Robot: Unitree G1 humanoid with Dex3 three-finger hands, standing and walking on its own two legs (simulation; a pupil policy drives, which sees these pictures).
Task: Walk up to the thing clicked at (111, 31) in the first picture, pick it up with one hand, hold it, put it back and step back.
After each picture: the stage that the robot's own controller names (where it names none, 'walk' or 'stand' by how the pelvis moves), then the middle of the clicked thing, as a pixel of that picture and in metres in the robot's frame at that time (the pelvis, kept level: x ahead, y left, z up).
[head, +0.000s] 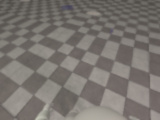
stand; (111, 31) +2.21 -0.52 -0.72
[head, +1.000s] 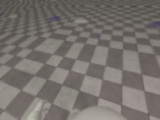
walk; (99, 36) +2.12 -0.07 -0.70
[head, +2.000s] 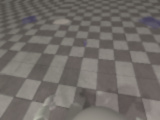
walk; (85, 43) +1.49 +0.20 -0.71
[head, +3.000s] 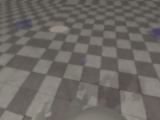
walk; (83, 61) +0.95 +0.18 -0.72
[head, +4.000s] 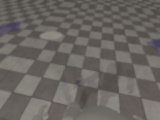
walk; (78, 80) +0.58 +0.16 -0.69
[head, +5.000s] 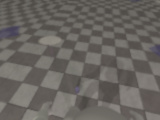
stand; (77, 90) +0.44 +0.16 -0.71
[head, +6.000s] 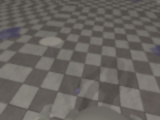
stand; (77, 91) +0.43 +0.16 -0.72
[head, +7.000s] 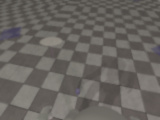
stand; (77, 91) +0.42 +0.16 -0.72
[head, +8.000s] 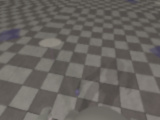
stand; (77, 92) +0.42 +0.16 -0.73
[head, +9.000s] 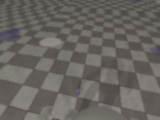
stand; (77, 92) +0.42 +0.16 -0.73
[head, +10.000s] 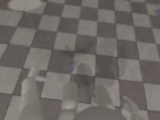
go down; (70, 68) +0.45 +0.19 -0.52
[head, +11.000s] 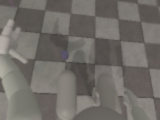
go down; (64, 55) +0.49 +0.24 -0.35
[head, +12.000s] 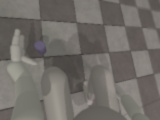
close in; (41, 48) +0.46 +0.29 -0.23
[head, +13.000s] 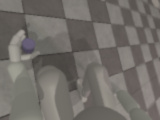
close; (28, 46) +0.45 +0.30 -0.22
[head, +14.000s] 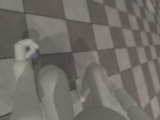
lift; (31, 50) +0.42 +0.29 -0.22
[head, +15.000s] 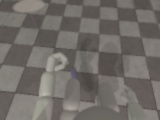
close; (73, 74) +0.39 +0.18 -0.49
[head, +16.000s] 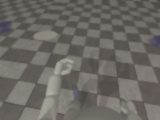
hold; (75, 92) +0.35 +0.16 -0.69
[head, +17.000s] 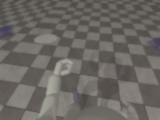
hold; (75, 95) +0.34 +0.17 -0.70
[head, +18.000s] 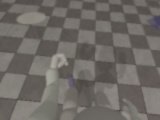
crouch; (71, 81) +0.37 +0.19 -0.60
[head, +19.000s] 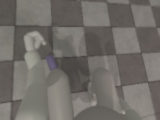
lower; (51, 62) +0.39 +0.25 -0.30
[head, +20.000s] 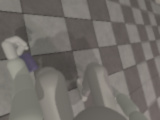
lower; (29, 62) +0.36 +0.29 -0.25
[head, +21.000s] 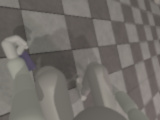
lower; (26, 62) +0.34 +0.30 -0.25
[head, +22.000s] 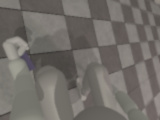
lower; (25, 62) +0.34 +0.30 -0.25
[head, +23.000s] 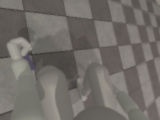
lower; (26, 63) +0.34 +0.31 -0.26
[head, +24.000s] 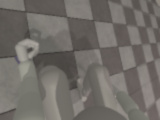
open; (25, 63) +0.33 +0.32 -0.26
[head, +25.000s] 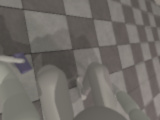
rise; (22, 63) +0.33 +0.32 -0.26
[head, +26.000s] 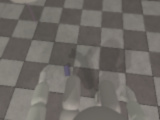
walk; (67, 70) +0.38 +0.27 -0.47
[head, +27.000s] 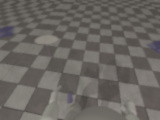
stand; (69, 98) +0.32 +0.24 -0.69
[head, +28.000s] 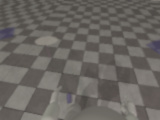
stand; (69, 98) +0.32 +0.26 -0.69
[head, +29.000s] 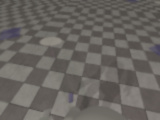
stand; (70, 97) +0.33 +0.25 -0.74
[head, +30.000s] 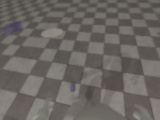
walk; (72, 87) +0.38 +0.29 -0.71
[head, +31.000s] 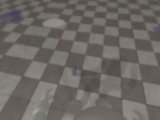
walk; (74, 72) +0.60 +0.26 -0.72
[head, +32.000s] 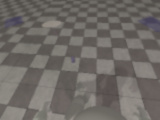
walk; (73, 59) +0.91 +0.39 -0.72
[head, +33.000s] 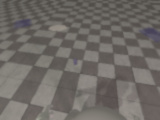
stand; (75, 61) +1.00 +0.32 -0.75
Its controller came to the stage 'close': yes
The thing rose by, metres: 0.01
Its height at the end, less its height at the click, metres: -0.02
